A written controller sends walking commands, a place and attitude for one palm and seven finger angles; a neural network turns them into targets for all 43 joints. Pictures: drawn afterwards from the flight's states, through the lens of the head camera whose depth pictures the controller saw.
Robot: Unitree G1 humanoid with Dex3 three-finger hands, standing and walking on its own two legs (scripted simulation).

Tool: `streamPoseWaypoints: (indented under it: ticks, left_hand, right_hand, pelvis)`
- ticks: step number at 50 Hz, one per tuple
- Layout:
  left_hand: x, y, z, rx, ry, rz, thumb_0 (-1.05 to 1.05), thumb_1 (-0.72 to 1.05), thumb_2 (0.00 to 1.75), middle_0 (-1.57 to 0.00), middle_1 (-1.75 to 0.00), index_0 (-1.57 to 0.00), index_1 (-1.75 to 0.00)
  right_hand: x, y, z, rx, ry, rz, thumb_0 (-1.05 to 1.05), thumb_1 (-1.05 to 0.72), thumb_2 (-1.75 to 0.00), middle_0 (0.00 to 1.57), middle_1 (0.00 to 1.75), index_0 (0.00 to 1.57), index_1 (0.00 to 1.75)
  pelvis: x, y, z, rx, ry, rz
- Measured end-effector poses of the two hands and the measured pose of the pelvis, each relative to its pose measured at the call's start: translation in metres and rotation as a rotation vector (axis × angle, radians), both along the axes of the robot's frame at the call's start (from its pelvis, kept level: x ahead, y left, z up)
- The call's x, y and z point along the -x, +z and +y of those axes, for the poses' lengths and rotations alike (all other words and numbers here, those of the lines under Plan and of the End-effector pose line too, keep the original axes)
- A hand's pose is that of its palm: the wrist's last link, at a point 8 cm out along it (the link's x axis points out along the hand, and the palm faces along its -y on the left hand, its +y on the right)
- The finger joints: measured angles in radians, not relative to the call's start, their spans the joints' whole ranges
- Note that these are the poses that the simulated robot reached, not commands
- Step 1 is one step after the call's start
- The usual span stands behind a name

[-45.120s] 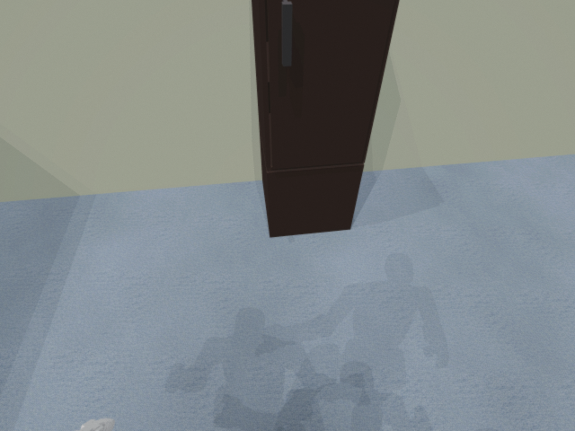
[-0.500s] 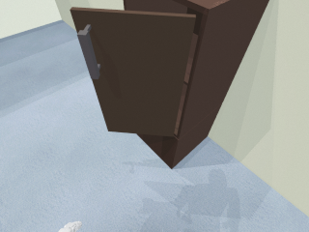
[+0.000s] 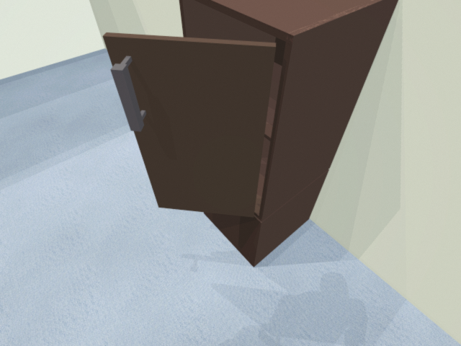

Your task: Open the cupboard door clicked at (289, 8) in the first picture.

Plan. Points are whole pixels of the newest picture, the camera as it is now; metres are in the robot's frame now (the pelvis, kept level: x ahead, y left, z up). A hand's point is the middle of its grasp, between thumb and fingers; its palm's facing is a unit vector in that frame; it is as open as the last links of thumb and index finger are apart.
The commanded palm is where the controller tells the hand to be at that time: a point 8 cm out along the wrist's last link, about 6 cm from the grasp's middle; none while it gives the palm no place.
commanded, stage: come to a stop and stand still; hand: left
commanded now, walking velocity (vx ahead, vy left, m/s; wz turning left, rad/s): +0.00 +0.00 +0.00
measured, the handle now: (132, 94) +0.58 +0.25 +0.13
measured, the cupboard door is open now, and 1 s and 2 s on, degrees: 43 43 43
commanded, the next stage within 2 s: look again from close up in 0.02 s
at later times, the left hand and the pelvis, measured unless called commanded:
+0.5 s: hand out of the picture +0.02 +0.19 -0.18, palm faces +0.01 -0.97 -0.23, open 7.3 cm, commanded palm none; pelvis +0.01 +0.01 -0.01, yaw +0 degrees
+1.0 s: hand (122, 297) +0.19 +0.19 +0.01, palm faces +0.03 -1.00 -0.07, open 7.9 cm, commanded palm +0.12 +0.26 -0.03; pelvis -0.03 +0.00 -0.04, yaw +0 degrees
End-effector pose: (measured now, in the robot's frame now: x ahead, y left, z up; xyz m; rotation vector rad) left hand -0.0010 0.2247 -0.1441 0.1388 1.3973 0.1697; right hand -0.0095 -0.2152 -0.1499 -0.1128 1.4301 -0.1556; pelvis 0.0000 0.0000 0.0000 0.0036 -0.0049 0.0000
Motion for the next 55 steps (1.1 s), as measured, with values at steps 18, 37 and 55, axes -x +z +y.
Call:
streamPoseWaypoints:
  ticks: [18, 37, 55]
  left_hand:
    - [0.003, -0.005, 0.000, -0.007, -0.021, -0.011, 0.00, 0.91, 0.90, -0.20, -0.30, -0.20, -0.30]
    - [-0.026, -0.002, 0.019, -0.037, -0.052, -0.060, 0.00, 0.91, 0.90, -0.20, -0.30, -0.20, -0.30]
    - [-0.136, 0.129, 0.027, 0.149, -0.248, -1.352, 0.00, 0.66, 0.79, -0.21, -0.46, -0.22, -0.46]
  right_hand:
    - [-0.021, -0.008, 0.001, 0.009, 0.029, -0.090, 0.01, -0.93, -0.90, 0.20, 0.30, 0.19, 0.30]
    - [-0.025, -0.003, 0.001, 0.018, 0.035, -0.074, 0.01, -0.92, -0.90, 0.20, 0.30, 0.20, 0.30]
    - [-0.190, 0.064, -0.039, 0.147, 0.185, -0.993, 0.01, -0.91, -0.90, 0.20, 0.30, 0.20, 0.30]
  pelvis:
    - [-0.003, -0.009, 0.009, 0.000, -0.005, -0.001]
    - [-0.007, -0.007, 0.011, -0.003, -0.017, 0.005]
    - [0.038, -0.062, -0.003, -0.009, 0.011, 0.164]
